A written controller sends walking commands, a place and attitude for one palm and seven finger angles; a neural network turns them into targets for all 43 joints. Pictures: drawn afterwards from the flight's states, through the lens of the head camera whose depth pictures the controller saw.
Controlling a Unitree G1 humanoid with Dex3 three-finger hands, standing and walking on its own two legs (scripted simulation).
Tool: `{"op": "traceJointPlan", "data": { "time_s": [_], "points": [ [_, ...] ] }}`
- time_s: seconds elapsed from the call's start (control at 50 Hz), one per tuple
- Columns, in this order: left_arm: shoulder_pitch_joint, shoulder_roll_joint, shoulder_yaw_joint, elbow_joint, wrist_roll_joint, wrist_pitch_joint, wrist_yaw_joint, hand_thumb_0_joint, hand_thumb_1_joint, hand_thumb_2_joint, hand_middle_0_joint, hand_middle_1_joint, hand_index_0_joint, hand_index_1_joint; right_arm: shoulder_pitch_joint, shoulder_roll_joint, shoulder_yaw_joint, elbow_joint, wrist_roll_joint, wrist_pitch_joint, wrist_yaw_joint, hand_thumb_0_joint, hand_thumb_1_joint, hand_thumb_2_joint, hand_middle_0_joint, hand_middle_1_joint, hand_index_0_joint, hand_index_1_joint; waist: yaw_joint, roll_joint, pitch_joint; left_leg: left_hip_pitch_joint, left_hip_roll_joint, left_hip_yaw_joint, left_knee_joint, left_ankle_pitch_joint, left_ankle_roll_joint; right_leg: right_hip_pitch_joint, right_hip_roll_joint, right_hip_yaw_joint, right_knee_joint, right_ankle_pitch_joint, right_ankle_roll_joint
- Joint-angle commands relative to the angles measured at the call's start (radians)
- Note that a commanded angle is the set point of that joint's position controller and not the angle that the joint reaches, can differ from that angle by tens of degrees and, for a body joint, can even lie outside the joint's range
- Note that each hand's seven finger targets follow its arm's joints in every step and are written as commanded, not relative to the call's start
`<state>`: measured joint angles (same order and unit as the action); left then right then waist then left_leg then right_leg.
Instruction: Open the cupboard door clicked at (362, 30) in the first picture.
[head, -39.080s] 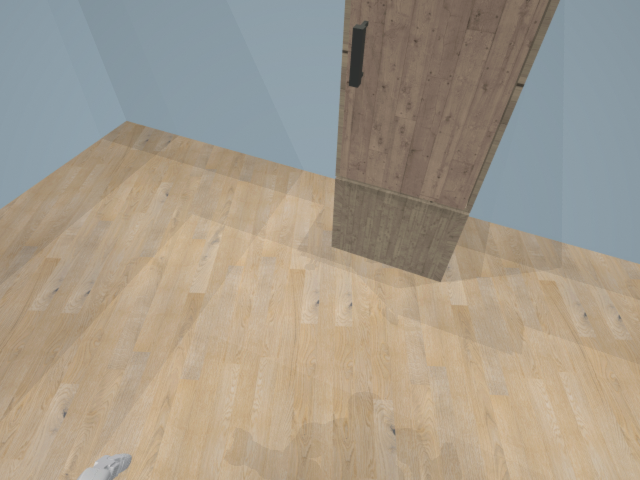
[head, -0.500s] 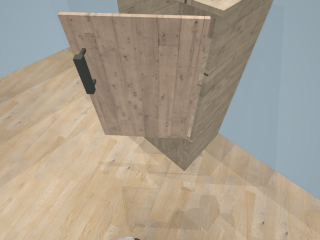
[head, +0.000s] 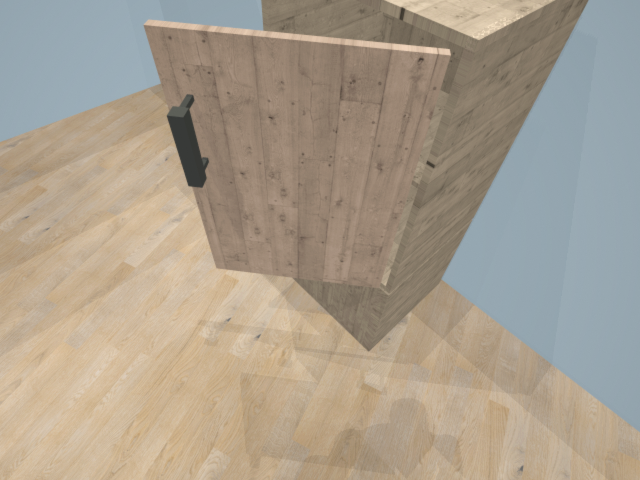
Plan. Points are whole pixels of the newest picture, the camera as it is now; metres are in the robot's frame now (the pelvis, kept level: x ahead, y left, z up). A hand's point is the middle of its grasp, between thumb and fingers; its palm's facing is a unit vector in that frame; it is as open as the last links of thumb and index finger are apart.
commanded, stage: come to a stop and stand still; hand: left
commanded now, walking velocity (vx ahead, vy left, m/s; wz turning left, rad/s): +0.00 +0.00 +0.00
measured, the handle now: (193, 141) +0.59 +0.27 +0.06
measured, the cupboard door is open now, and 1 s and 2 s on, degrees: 40 40 40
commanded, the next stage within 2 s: look again from close up in 0.36 s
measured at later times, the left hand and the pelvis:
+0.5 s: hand out of the picture +0.02 +0.19 -0.18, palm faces +0.00 -0.98 -0.19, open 7.3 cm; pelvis +0.00 +0.02 +0.00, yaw -1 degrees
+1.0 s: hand out of the picture -0.01 +0.17 -0.17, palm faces -0.03 -0.98 -0.22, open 7.4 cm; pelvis -0.02 -0.01 +0.00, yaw -2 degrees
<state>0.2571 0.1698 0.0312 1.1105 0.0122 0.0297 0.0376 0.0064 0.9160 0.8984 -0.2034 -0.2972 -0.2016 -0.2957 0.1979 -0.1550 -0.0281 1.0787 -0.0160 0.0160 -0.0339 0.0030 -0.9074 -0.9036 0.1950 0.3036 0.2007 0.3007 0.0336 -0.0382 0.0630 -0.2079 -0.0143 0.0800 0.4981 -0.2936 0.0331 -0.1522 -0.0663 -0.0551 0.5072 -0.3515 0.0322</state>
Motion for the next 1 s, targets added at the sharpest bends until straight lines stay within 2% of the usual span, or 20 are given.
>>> {"op": "traceJointPlan", "data": {
  "time_s": [0.0, 0.04, 0.08, 0.16, 0.24, 0.42, 0.44, 0.46, 0.48, 0.5, 0.52, 0.56, 0.58, 0.62, 0.68, 0.7, 0.78, 0.88, 0.98],
  "points": [
    [0.052, 0.08, 0.004, -0.026, 0.004, -0.019, -0.001, 0.0, 0.9, 0.9, -0.2, -0.3, -0.2, -0.3, 0.053, -0.135, -0.015, -0.028, 0.006, -0.017, -0.01, 0.0, -0.9, -0.9, 0.2, 0.3, 0.2, 0.3, -0.018, 0.069, -0.029, 0.048, 0.147, -0.136, -0.117, 0.358, 0.014, -0.018, -0.041, 0.047, -0.103, 0.195, -0.037],
    [0.047, 0.085, 0.002, -0.022, 0.003, -0.025, -0.002, 0.0, 0.9, 0.9, -0.2, -0.3, -0.2, -0.3, 0.051, -0.127, -0.013, -0.025, 0.006, -0.021, -0.008, 0.0, -0.9, -0.9, 0.2, 0.3, 0.2, 0.3, -0.028, 0.024, -0.045, 0.074, 0.128, -0.118, -0.109, 0.338, -0.002, -0.021, -0.059, 0.064, -0.12, 0.249, -0.041],
    [0.04, 0.086, -0.002, -0.021, 0.002, -0.031, -0.003, 0.0, 0.9, 0.9, -0.2, -0.3, -0.2, -0.3, 0.053, -0.128, -0.011, -0.021, 0.006, -0.024, -0.006, 0.0, -0.9, -0.9, 0.2, 0.3, 0.2, 0.3, -0.032, 0.011, -0.055, 0.096, 0.126, -0.114, -0.114, 0.341, -0.006, -0.024, -0.063, 0.065, -0.128, 0.262, -0.04],
    [0.039, 0.086, -0.004, -0.019, 0.002, -0.033, -0.002, 0.0, 0.9, 0.9, -0.2, -0.3, -0.2, -0.3, 0.052, -0.127, -0.006, -0.011, 0.005, -0.03, -0.006, 0.0, -0.9, -0.9, 0.2, 0.3, 0.2, 0.3, -0.032, 0.049, -0.054, 0.107, 0.126, -0.113, -0.124, 0.398, -0.008, -0.015, -0.057, 0.059, -0.126, 0.268, -0.036],
    [0.048, 0.086, -0.006, -0.013, 0.001, -0.034, -0.001, 0.0, 0.9, 0.9, -0.2, -0.3, -0.2, -0.3, 0.062, -0.124, -0.004, 0.002, 0.005, -0.034, -0.009, 0.0, -0.9, -0.9, 0.2, 0.3, 0.2, 0.3, -0.03, 0.04, -0.055, 0.116, 0.125, -0.109, -0.125, 0.445, -0.01, -0.002, -0.058, 0.054, -0.13, 0.296, -0.036],
    [0.054, 0.086, -0.009, -0.005, -0.002, -0.032, 0.0, 0.0, 0.9, 0.9, -0.2, -0.3, -0.2, -0.3, 0.092, -0.116, 0.004, 0.032, 0.005, -0.035, -0.008, 0.0, -0.9, -0.9, 0.2, 0.3, 0.2, 0.3, -0.028, 0.048, -0.016, 0.09, 0.119, -0.107, -0.154, 0.38, -0.013, 0.014, -0.058, 0.051, -0.152, 0.254, -0.037],
    [0.091, 0.097, -0.028, -0.014, 0.019, -0.059, 0.041, 0.0, 0.9, 0.9, -0.2, -0.3, -0.2, -0.3, 0.069, -0.161, 0.008, -0.043, 0.015, -0.048, 0.007, 0.0, -0.9, -0.9, 0.2, 0.3, 0.2, 0.3, -0.029, 0.086, 0.037, 0.036, 0.14, -0.109, 0.015, 0.674, -0.031, -0.08, -0.062, 0.086, -0.104, 0.415, -0.029],
    [0.074, 0.122, -0.019, -0.055, 0.006, -0.06, 0.036, 0.0, 0.9, 0.9, -0.2, -0.3, -0.2, -0.3, 0.117, -0.135, 0.006, -0.053, 0.0, -0.049, 0.013, 0.0, -0.9, -0.9, 0.2, 0.3, 0.2, 0.3, -0.039, 0.113, -0.026, 0.031, 0.134, -0.117, -0.011, 0.487, -0.023, -0.031, -0.061, 0.061, -0.059, 0.239, -0.063],
    [0.059, 0.105, -0.023, -0.057, 0.004, -0.053, 0.026, 0.0, 0.9, 0.9, -0.2, -0.3, -0.2, -0.3, 0.105, -0.134, 0.008, -0.052, -0.001, -0.05, 0.009, 0.0, -0.9, -0.9, 0.2, 0.3, 0.2, 0.3, -0.033, 0.159, -0.01, 0.02, 0.136, -0.123, -0.05, 0.429, -0.007, -0.059, -0.043, 0.055, -0.053, 0.148, -0.07],
    [0.064, 0.107, -0.023, -0.057, 0.006, -0.06, 0.021, 0.0, 0.9, 0.9, -0.2, -0.3, -0.2, -0.3, 0.123, -0.126, 0.013, -0.052, -0.006, -0.055, 0.011, 0.0, -0.9, -0.9, 0.2, 0.3, 0.2, 0.3, -0.03, 0.19, -0.043, 0.012, 0.139, -0.13, -0.048, 0.468, -0.001, -0.03, -0.031, 0.046, -0.042, 0.166, -0.07],
    [0.084, 0.107, -0.024, -0.059, 0.001, -0.061, 0.017, 0.0, 0.9, 0.9, -0.2, -0.3, -0.2, -0.3, 0.12, -0.127, 0.013, -0.065, -0.003, -0.055, 0.011, 0.0, -0.9, -0.9, 0.2, 0.3, 0.2, 0.3, -0.028, 0.167, -0.106, 0.054, 0.137, -0.123, -0.037, 0.447, 0.011, -0.012, -0.027, 0.045, -0.038, 0.176, -0.071],
    [0.074, 0.096, -0.026, -0.059, -0.002, -0.06, 0.015, 0.0, 0.9, 0.9, -0.2, -0.3, -0.2, -0.3, 0.133, -0.13, 0.012, -0.071, 0.0, -0.056, 0.007, 0.0, -0.9, -0.9, 0.2, 0.3, 0.2, 0.3, -0.038, 0.1, -0.137, 0.082, 0.138, -0.127, -0.03, 0.466, 0.022, -0.009, -0.023, 0.039, -0.018, 0.213, -0.067],
    [0.071, 0.092, -0.029, -0.059, -0.003, -0.058, 0.014, 0.0, 0.9, 0.9, -0.2, -0.3, -0.2, -0.3, 0.138, -0.135, 0.011, -0.073, 0.003, -0.055, 0.006, 0.0, -0.9, -0.9, 0.2, 0.3, 0.2, 0.3, -0.039, 0.075, -0.133, 0.078, 0.14, -0.125, -0.034, 0.446, 0.024, -0.013, -0.022, 0.039, -0.018, 0.205, -0.064],
    [0.055, 0.091, -0.029, -0.066, -0.002, -0.054, 0.012, 0.0, 0.9, 0.9, -0.2, -0.3, -0.2, -0.3, 0.128, -0.13, 0.014, -0.071, 0.002, -0.052, 0.007, 0.0, -0.9, -0.9, 0.2, 0.3, 0.2, 0.3, -0.038, 0.029, -0.068, 0.033, 0.132, -0.118, -0.053, 0.36, 0.024, -0.031, -0.025, 0.044, -0.03, 0.19, -0.061],
    [0.053, 0.09, -0.032, -0.064, -0.001, -0.046, 0.007, 0.0, 0.9, 0.9, -0.2, -0.3, -0.2, -0.3, 0.116, -0.124, 0.015, -0.065, 0.003, -0.047, 0.01, 0.0, -0.9, -0.9, 0.2, 0.3, 0.2, 0.3, -0.034, 0.019, 0.015, -0.015, 0.124, -0.121, -0.107, 0.182, 0.022, -0.075, -0.025, 0.058, -0.058, 0.113, -0.056],
    [0.052, 0.093, -0.031, -0.064, 0.001, -0.047, 0.005, 0.0, 0.9, 0.9, -0.2, -0.3, -0.2, -0.3, 0.114, -0.117, 0.017, -0.061, 0.003, -0.047, 0.011, 0.0, -0.9, -0.9, 0.2, 0.3, 0.2, 0.3, -0.033, 0.025, 0.032, -0.026, 0.12, -0.115, -0.115, 0.166, 0.022, -0.074, -0.024, 0.063, -0.062, 0.119, -0.057],
    [0.057, 0.101, -0.031, -0.06, 0.0, -0.046, 0.003, 0.0, 0.9, 0.9, -0.2, -0.3, -0.2, -0.3, 0.115, -0.124, 0.017, -0.047, 0.003, -0.046, 0.013, 0.0, -0.9, -0.9, 0.2, 0.3, 0.2, 0.3, -0.034, 0.004, 0.026, -0.009, 0.118, -0.106, -0.138, 0.098, 0.016, -0.091, -0.028, 0.076, -0.079, 0.097, -0.057],
    [0.061, 0.111, -0.03, -0.057, 0.0, -0.051, 0.001, 0.0, 0.9, 0.9, -0.2, -0.3, -0.2, -0.3, 0.102, -0.123, 0.019, -0.033, 0.004, -0.048, 0.013, 0.0, -0.9, -0.9, 0.2, 0.3, 0.2, 0.3, -0.032, 0.002, 0.006, 0.02, 0.116, -0.086, -0.135, 0.123, 0.01, -0.092, -0.038, 0.098, -0.102, 0.129, -0.059],
    [0.061, 0.125, -0.027, -0.052, 0.0, -0.057, 0.001, 0.0, 0.9, 0.9, -0.2, -0.3, -0.2, -0.3, 0.09, -0.122, 0.019, -0.017, 0.006, -0.051, 0.011, 0.0, -0.9, -0.9, 0.2, 0.3, 0.2, 0.3, -0.031, 0.01, -0.033, 0.047, 0.118, -0.073, -0.117, 0.185, 0.002, -0.061, -0.047, 0.104, -0.108, 0.225, -0.062]
  ]
}}
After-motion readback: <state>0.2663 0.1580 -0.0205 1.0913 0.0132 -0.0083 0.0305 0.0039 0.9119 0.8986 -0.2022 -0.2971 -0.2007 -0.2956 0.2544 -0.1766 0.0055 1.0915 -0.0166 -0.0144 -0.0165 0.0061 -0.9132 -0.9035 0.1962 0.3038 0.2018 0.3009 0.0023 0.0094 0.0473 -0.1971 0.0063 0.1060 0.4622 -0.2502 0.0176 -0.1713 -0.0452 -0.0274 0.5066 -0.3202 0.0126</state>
